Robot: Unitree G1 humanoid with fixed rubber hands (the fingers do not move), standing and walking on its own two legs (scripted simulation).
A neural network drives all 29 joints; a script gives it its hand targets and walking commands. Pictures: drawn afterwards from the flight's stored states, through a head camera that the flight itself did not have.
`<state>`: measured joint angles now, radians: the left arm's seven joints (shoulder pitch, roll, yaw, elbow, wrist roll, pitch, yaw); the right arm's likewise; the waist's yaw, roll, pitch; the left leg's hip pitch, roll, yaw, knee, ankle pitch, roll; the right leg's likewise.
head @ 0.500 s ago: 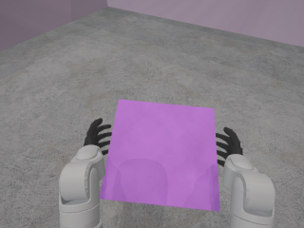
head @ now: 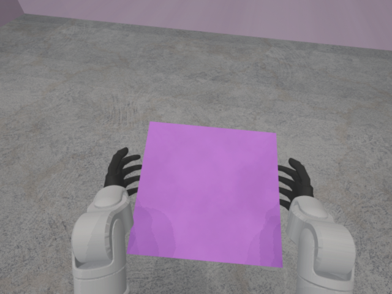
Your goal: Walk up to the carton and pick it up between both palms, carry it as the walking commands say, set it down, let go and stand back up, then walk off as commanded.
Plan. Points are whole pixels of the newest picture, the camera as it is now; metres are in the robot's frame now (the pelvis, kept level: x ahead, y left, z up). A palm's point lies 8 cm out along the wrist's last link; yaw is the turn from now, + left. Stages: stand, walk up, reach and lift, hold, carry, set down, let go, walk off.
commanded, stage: carry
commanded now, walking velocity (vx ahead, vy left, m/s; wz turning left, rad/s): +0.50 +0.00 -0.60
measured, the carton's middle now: (205, 196) +0.30 -0.01 +0.03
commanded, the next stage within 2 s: none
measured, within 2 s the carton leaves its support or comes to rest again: neither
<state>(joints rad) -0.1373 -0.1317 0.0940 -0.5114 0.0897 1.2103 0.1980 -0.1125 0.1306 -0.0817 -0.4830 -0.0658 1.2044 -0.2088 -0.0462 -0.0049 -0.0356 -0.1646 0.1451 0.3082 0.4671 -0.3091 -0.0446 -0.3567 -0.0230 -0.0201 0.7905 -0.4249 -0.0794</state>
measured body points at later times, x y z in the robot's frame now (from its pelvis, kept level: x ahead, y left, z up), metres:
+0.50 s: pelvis +0.29 -0.02 +0.00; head +0.32 -0.01 +0.45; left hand +0.61 +0.06 +0.10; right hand +0.51 -0.25 +0.09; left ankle +0.23 +0.08 -0.74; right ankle +0.19 -0.13 -0.68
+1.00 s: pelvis +0.57 -0.12 -0.01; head +0.62 -0.11 +0.44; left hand +0.89 -0.10 +0.07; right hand +0.74 -0.39 +0.08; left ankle +0.66 -0.04 -0.74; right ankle +0.42 -0.15 -0.70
